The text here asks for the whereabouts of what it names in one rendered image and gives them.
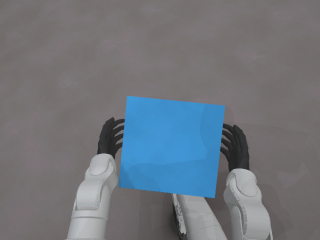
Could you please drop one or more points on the right robot thigh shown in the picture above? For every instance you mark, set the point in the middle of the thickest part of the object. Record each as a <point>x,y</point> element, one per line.
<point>199,220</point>

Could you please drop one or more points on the robot left forearm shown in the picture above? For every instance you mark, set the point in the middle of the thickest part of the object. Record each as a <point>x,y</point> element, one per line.
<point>92,202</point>

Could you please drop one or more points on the robot right shin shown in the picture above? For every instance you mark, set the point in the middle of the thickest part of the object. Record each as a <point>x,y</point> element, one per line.
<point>180,219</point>

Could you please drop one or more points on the robot left hand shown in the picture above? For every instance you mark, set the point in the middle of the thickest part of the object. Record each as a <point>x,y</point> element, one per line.
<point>107,139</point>

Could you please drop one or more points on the carton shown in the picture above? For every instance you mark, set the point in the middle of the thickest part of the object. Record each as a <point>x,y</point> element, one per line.
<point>171,146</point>

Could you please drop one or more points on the robot right hand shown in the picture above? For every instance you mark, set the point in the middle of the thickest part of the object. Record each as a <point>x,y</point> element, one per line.
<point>237,154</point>

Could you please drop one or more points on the robot right forearm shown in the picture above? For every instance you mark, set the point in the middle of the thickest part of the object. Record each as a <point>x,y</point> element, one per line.
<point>249,218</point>

